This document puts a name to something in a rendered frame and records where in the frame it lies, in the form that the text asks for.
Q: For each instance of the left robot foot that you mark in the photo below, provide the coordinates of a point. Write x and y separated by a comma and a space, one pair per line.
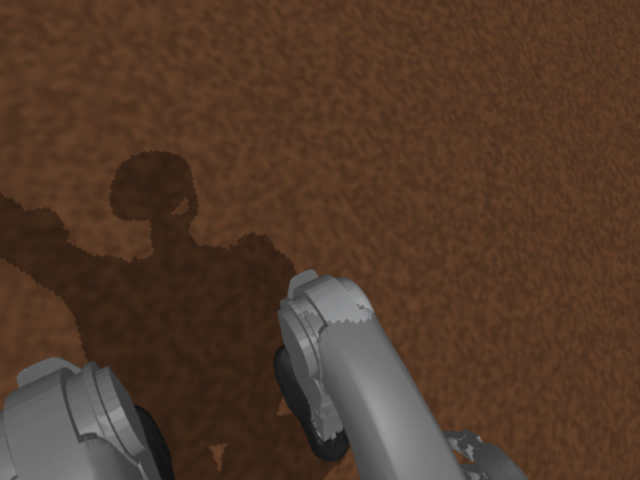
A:
157, 444

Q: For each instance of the right robot foot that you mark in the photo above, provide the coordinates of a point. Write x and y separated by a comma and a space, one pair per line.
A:
330, 450

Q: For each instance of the right robot hand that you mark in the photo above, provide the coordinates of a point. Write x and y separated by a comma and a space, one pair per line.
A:
491, 463

